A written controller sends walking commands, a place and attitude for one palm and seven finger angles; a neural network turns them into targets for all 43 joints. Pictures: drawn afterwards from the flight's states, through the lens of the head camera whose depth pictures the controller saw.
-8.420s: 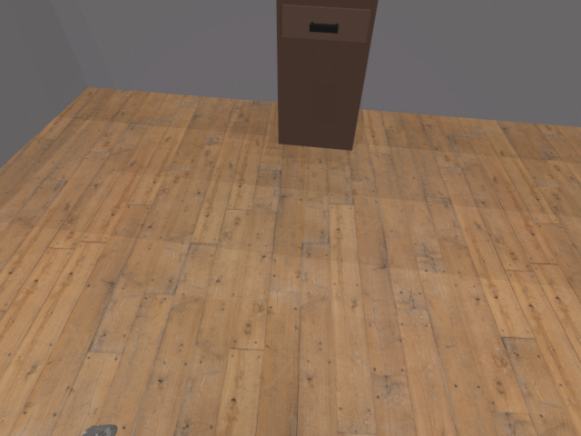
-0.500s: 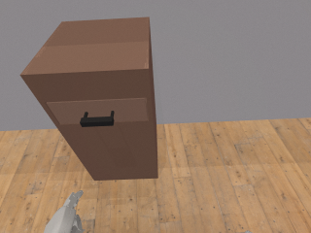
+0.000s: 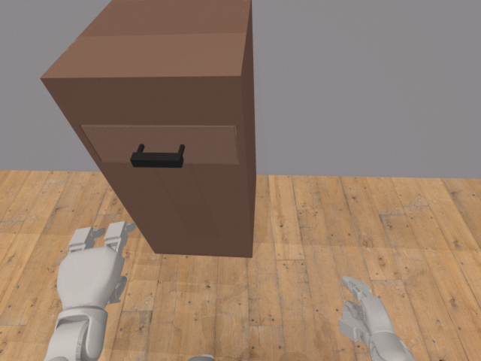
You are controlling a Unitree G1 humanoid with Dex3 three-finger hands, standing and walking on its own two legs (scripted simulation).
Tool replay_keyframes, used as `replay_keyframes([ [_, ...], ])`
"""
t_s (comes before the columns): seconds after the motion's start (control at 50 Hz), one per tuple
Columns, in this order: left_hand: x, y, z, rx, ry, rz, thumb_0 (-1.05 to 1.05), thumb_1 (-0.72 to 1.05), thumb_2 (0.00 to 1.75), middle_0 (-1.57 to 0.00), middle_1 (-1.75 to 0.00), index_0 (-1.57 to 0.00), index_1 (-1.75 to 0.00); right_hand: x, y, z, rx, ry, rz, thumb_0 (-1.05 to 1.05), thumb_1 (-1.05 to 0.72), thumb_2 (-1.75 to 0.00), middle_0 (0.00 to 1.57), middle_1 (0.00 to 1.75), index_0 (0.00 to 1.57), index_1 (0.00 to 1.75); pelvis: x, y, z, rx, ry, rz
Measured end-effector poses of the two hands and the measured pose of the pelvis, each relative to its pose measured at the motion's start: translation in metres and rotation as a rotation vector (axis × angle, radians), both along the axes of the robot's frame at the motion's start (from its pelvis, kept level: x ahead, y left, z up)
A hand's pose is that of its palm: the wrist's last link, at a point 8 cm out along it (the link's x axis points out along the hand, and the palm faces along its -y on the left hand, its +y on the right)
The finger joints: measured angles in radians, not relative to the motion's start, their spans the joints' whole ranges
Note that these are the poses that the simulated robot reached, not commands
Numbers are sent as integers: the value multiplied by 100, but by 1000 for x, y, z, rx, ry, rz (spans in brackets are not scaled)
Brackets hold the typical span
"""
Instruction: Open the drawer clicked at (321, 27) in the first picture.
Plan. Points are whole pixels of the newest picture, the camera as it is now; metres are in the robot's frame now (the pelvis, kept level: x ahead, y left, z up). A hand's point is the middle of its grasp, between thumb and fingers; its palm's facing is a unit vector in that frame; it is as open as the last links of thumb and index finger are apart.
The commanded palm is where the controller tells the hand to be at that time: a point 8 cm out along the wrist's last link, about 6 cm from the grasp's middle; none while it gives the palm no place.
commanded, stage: raise the hand with hooked fingers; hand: left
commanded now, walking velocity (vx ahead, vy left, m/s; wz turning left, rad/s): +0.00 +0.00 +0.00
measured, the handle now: (159, 153) +0.57 +0.29 -0.05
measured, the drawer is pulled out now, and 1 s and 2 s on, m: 0.00 0.00 0.00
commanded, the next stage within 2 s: move the hooked fingers above the handle in 1.22 s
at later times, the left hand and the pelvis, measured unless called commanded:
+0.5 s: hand (103, 227) +0.29 +0.27 +0.07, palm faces +0.07 -0.10 -0.99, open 12.9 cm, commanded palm +0.27 +0.27 +0.13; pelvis +0.02 +0.04 +0.03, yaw -1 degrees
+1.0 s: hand (99, 189) +0.33 +0.27 +0.11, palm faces +0.01 -0.09 -1.00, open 13.8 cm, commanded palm +0.31 +0.27 +0.17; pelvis +0.02 +0.04 +0.04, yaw -1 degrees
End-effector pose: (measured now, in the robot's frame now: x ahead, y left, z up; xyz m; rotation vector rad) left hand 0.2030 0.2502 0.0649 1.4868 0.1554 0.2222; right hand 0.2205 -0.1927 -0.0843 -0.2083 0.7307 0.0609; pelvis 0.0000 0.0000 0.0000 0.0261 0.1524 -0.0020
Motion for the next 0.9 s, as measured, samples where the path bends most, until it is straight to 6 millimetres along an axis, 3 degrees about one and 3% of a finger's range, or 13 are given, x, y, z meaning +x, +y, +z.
replay_keyframes([
  [0.14, 23, -5, 16, -28, 72, -82, 0, 14, 57, -27, -79, -28, -79, -46, -7, -6, -11, 137, -75, 1, -90, -90, 21, 30, 20, 30, 9, 9, 17, 0, -23, -23],
  [0.24, 29, 4, 23, -25, 46, -106, 0, 2, 52, -28, -86, -29, -87, -60, -23, -5, -64, 180, -123, 1, -90, -90, 21, 30, 20, 30, 12, 17, 21, -6, -27, -25],
  [0.4, 50, 19, 39, -22, -23, -83, 0, -16, 44, -30, -98, -30, -99, -42, -27, 9, -92, 131, -156, 1, -90, -90, 20, 30, 20, 30, 16, 31, 24, -13, -44, -23],
  [0.64, 81, 26, 75, -17, -18, -99, 0, -41, 33, -31, -115, -32, -115, 0, 18, 34, -18, 29, -83, 1, -90, -90, 20, 30, 20, 30, 21, 40, 36, -19, -93, -18],
  [0.76, 93, 30, 91, -4, -3, -109, 0, -46, 31, -32, -118, -32, -119, 1, 31, 34, -1, 52, -51, 1, -90, -90, 20, 30, 20, 30, 22, 41, 40, -21, -107, -10],
  [0.9, 109, 32, 104, -3, 16, -131, 0, -48, 30, -32, -119, -32, -120, -13, 23, 26, -7, 108, -68, 1, -90, -90, 20, 30, 20, 30, 22, 40, 43, -22, -110, -8],
])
